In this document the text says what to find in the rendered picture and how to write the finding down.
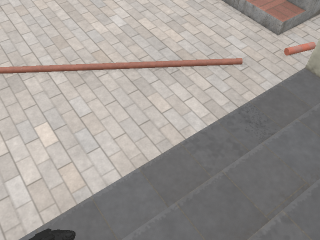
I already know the robot left hand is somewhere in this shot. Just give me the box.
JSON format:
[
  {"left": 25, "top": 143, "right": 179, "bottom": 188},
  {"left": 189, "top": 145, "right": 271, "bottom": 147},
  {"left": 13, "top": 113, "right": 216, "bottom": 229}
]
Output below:
[{"left": 29, "top": 228, "right": 76, "bottom": 240}]

